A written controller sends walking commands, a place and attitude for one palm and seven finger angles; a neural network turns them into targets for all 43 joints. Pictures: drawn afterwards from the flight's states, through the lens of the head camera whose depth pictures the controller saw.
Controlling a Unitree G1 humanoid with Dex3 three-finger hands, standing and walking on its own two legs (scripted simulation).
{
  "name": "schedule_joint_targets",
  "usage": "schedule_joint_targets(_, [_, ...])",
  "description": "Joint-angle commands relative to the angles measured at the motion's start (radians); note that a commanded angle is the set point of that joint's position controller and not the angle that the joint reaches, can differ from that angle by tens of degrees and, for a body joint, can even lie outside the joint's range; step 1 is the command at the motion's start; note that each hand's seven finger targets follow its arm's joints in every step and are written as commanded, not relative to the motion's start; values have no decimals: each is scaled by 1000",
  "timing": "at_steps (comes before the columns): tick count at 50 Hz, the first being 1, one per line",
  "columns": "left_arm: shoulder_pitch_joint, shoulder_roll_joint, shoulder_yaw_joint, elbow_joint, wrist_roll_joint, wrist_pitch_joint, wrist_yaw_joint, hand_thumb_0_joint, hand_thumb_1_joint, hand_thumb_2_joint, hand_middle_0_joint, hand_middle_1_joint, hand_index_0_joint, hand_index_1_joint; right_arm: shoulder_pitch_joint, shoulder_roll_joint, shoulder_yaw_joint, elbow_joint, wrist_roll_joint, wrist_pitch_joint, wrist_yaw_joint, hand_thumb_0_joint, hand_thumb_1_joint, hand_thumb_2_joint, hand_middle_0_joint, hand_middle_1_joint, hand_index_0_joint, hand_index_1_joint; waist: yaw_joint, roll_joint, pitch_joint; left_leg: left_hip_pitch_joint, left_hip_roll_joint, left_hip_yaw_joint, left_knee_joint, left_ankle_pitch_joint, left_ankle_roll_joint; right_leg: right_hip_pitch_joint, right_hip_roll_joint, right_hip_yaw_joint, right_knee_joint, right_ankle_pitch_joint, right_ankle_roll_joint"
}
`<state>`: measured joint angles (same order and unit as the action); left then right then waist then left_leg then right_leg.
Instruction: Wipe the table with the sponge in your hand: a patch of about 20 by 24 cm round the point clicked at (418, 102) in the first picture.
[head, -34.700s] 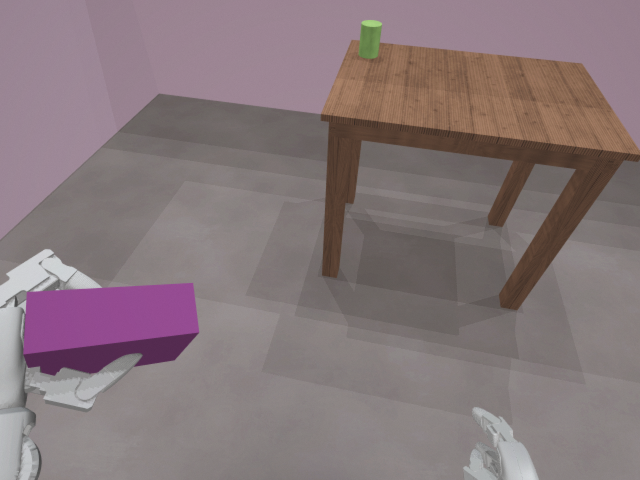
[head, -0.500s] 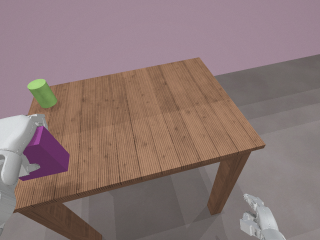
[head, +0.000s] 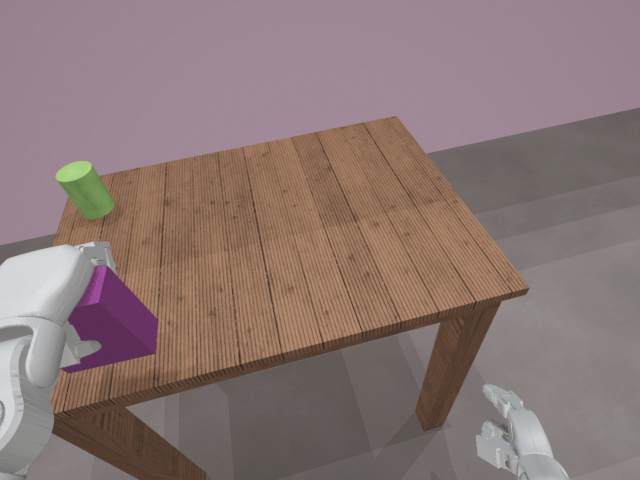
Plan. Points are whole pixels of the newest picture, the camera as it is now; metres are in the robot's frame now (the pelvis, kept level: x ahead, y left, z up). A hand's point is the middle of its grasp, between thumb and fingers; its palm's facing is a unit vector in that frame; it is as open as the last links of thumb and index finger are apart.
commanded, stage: bring the sponge back beside the body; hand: left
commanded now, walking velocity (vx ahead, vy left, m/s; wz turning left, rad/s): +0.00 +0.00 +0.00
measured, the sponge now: (97, 331) +0.23 +0.32 +0.08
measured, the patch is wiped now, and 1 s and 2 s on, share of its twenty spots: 1.00 1.00 1.00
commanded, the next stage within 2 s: step back with the hand held close in 1.24 s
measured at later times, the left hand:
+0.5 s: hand (86, 337) +0.20 +0.30 +0.12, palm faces +0.05 -0.06 -1.00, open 9.1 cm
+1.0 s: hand (106, 364) +0.18 +0.26 +0.11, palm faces +0.07 -0.09 -0.99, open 9.1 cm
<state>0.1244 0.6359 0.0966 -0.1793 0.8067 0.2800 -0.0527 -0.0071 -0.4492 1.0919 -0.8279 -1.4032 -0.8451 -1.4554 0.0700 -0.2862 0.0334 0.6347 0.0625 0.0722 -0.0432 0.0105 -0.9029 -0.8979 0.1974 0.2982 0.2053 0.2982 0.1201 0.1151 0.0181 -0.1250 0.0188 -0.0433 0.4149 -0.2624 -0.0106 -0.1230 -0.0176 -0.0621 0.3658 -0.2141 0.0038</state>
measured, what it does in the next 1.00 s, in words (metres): stands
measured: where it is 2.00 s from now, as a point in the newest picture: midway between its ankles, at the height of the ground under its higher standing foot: outside the picture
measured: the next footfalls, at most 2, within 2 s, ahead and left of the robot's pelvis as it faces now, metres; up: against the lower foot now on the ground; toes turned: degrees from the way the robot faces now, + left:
none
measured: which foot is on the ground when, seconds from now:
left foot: down 0.00-1.00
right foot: down 0.00-1.00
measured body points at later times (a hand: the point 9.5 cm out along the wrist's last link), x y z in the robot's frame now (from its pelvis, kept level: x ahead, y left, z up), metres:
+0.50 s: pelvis +0.00 -0.01 +0.00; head -0.01 -0.05 +0.45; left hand +0.20 +0.30 +0.17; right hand +0.24 -0.21 -0.08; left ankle -0.02 +0.13 -0.74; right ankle -0.01 -0.13 -0.74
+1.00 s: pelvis -0.01 -0.01 +0.00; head -0.03 -0.06 +0.45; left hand +0.17 +0.27 +0.16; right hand +0.23 -0.21 -0.08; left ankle -0.02 +0.13 -0.74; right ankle -0.01 -0.13 -0.74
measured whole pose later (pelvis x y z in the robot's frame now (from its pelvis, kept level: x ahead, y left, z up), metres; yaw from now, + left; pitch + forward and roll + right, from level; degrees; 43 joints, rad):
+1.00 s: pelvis -0.01 -0.01 +0.00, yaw -1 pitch -4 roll -1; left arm 0.33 0.54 -0.02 -0.38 0.85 0.38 0.02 -0.01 -0.45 1.09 -0.83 -1.40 -0.85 -1.45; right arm 0.04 -0.27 0.04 0.63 0.06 0.07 -0.03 0.01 -0.90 -0.90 0.20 0.30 0.21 0.30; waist 0.14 0.12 0.01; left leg -0.09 0.04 -0.03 0.43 -0.26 -0.03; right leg -0.11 0.01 -0.04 0.41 -0.22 -0.02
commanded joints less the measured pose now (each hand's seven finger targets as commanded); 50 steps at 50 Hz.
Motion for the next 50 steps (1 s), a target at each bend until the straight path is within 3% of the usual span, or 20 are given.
schedule_joint_targets(1, [-178,256,159,-205,24,7,46,0,100,1300,-1200,-1600,-1200,-1600,-179,-99,-36,-176,-4,-57,-9,0,-900,-900,200,300,200,300,0,-34,-217,4,-37,5,-34,345,50,122,40,15,-8,240,-60])
schedule_joint_targets(5, [-209,257,155,-253,32,14,46,0,100,1300,-1200,-1600,-1200,-1600,-224,-95,-31,-185,1,-58,-9,0,-900,-900,200,300,200,300,3,-11,-197,13,-36,-3,-45,321,50,108,49,39,-23,212,-66])
schedule_joint_targets(6, [-181,251,151,-246,34,11,53,0,100,1300,-1200,-1600,-1200,-1600,-188,-95,-37,-181,-5,-62,-10,0,-900,-900,200,300,200,300,5,-10,-226,14,-38,3,-35,339,50,126,41,23,-8,231,-63])
schedule_joint_targets(9, [-103,235,149,-255,32,18,54,0,100,1300,-1200,-1600,-1200,-1600,-183,-96,-42,-178,-7,-47,-5,0,-900,-900,200,300,200,300,7,-23,-207,14,-36,5,-35,346,50,124,40,22,-12,253,-58])
schedule_joint_targets(14, [-100,225,141,-266,34,39,58,0,100,1300,-1200,-1600,-1200,-1600,-193,-97,-39,-181,-7,-42,-2,0,-900,-900,200,300,200,300,6,-35,-194,6,-35,5,-35,336,49,116,41,26,-12,244,-59])
schedule_joint_targets(15, [-118,243,158,-309,36,37,60,0,100,1300,-1200,-1600,-1200,-1600,-237,-93,-31,-189,-3,-51,-2,0,-900,-900,200,300,200,300,11,-5,-204,19,-35,0,-35,339,49,116,51,54,-13,239,-68])
schedule_joint_targets(16, [-99,208,126,-283,37,41,62,0,100,1300,-1200,-1600,-1200,-1600,-199,-89,-33,-189,-7,-54,-4,0,-900,-900,200,300,200,300,6,-31,-206,10,-36,8,-27,343,51,118,41,29,-4,243,-61])
schedule_joint_targets(22, [-4,207,145,-306,31,41,70,0,100,1300,-1200,-1600,-1200,-1600,-194,-91,-39,-183,-10,-52,0,0,-900,-900,200,300,200,300,11,-37,-192,9,-34,7,-19,345,50,115,43,40,-3,266,-60])
schedule_joint_targets(25, [-21,199,138,-375,32,43,74,0,100,1300,-1200,-1600,-1200,-1600,-241,-85,-33,-200,-5,-51,1,0,-900,-900,200,300,200,300,13,-6,-179,15,-34,4,-26,325,48,104,52,67,-8,237,-66])
schedule_joint_targets(26, [-17,177,113,-349,40,45,80,0,100,1300,-1200,-1600,-1200,-1600,-207,-85,-36,-192,-8,-53,0,0,-900,-900,200,300,200,300,7,-20,-180,8,-33,11,-19,320,49,96,44,40,-3,217,-60])
schedule_joint_targets(30, [-13,181,121,-373,41,52,86,0,100,1300,-1200,-1600,-1200,-1600,-249,-82,-31,-201,-4,-56,-1,0,-900,-900,200,300,200,300,17,-24,-160,8,-32,-1,-37,280,47,86,55,72,-17,167,-66])
schedule_joint_targets(33, [13,143,78,-339,50,61,92,0,100,1300,-1200,-1600,-1200,-1600,-216,-84,-40,-187,-7,-53,-2,0,-900,-900,200,300,200,300,11,-23,-143,0,-30,9,-39,263,49,77,45,45,-19,146,-58])
schedule_joint_targets(35, [-1,154,92,-393,52,62,95,0,100,1300,-1200,-1600,-1200,-1600,-259,-78,-32,-202,-3,-61,1,0,-900,-900,200,300,200,300,18,-16,-150,8,-32,-3,-44,258,48,82,56,79,-20,135,-69])
schedule_joint_targets(37, [45,135,78,-351,55,68,100,0,100,1300,-1200,-1600,-1200,-1600,-225,-80,-37,-190,-8,-63,0,0,-900,-900,200,300,200,300,18,-45,-147,1,-31,5,-38,257,49,79,48,55,-19,135,-61])
schedule_joint_targets(40, [35,139,80,-413,60,75,105,0,100,1300,-1200,-1600,-1200,-1600,-267,-74,-30,-205,-6,-63,5,0,-900,-900,200,300,200,300,24,-15,-148,5,-31,0,-48,239,48,80,56,89,-24,112,-68])
schedule_joint_targets(41, [51,112,54,-409,63,76,111,0,100,1300,-1200,-1600,-1200,-1600,-235,-73,-36,-201,-8,-68,5,0,-900,-900,200,300,200,300,20,-22,-171,3,-30,11,-35,250,50,88,47,63,-10,119,-63])
schedule_joint_targets(43, [90,98,46,-376,62,87,112,0,100,1300,-1200,-1600,-1200,-1600,-231,-77,-37,-190,-9,-58,7,0,-900,-900,200,300,200,300,18,-50,-132,-3,-29,9,-41,241,48,73,49,68,-24,121,-61])
schedule_joint_targets(45, [45,137,78,-425,68,89,117,0,100,1300,-1200,-1600,-1200,-1600,-269,-75,-31,-201,-8,-61,6,0,-900,-900,200,300,200,300,23,-29,-142,7,-30,3,-43,234,48,72,58,102,-26,109,-68])
schedule_joint_targets(46, [27,127,60,-408,76,92,122,0,100,1300,-1200,-1600,-1200,-1600,-242,-74,-33,-199,-9,-64,4,0,-900,-900,200,300,200,300,20,-45,-159,3,-31,13,-34,239,50,77,47,74,-17,104,-62])
schedule_joint_targets(50, [15,130,67,-407,71,101,119,0,100,1300,-1200,-1600,-1200,-1600,-280,-73,-28,-197,-5,-63,2,0,-900,-900,200,300,200,300,23,-21,-139,14,-32,4,-48,227,48,68,56,104,-32,92,-69])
